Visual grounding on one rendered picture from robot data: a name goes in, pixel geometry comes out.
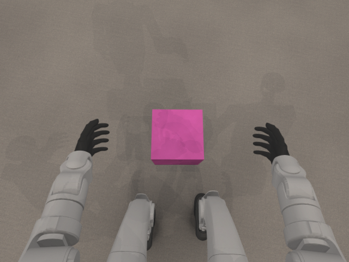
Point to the left robot hand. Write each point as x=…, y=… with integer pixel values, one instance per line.
x=86, y=141

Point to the robot right thigh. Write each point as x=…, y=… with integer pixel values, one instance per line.
x=223, y=242

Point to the right robot forearm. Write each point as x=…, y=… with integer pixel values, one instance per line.
x=305, y=228

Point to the left robot forearm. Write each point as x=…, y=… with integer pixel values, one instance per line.
x=59, y=224

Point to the robot right foot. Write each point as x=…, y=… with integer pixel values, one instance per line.
x=201, y=234

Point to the right robot hand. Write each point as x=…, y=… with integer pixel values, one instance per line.
x=276, y=146

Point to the left robot upper arm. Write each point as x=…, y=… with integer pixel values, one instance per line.
x=52, y=254

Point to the carton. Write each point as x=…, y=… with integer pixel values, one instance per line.
x=177, y=137

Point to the right robot upper arm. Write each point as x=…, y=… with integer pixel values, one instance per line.
x=311, y=256

